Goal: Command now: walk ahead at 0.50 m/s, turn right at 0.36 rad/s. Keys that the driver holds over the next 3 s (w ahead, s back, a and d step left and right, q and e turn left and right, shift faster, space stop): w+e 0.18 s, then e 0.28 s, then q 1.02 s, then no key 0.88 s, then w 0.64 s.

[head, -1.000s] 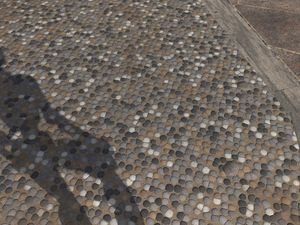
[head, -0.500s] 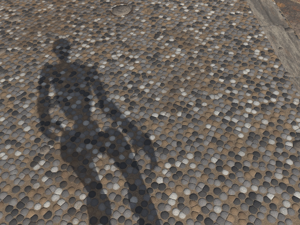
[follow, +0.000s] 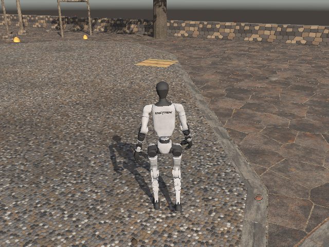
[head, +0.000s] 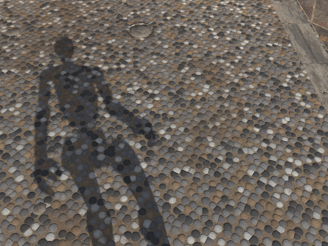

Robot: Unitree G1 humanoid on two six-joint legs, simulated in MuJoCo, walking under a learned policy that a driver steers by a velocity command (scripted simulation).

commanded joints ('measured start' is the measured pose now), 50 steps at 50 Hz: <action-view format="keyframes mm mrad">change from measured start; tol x32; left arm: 1 11 68 24 -51 19 16 -14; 50 -293 76 23 -170 12 78 65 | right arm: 1 116 -90 -28 4 13 -19 -10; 50 268 -238 -94 51 5 89 -28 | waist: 1 -42 128 -5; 15 -57 114 40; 22 40 -40 -425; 50 -104 205 40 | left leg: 1 200 272 -255 -314 44 70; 18 322 241 138 137 902 26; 21 -253 -39 56 1009 -500 -93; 22 -289 0 -119 1022 -418 -96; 44 -38 7 -59 222 -282 -39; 50 147 380 -582 -213 452 257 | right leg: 1 -253 -84 38 76 85 10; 18 -23 69 -150 -459 250 -65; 21 604 -403 495 -483 1363 -357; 27 63 -205 176 -740 824 -203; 40 126 -257 130 -817 168 -166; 47 94 -243 16 -623 335 -67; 50 -252 28 -40 -111 -190 85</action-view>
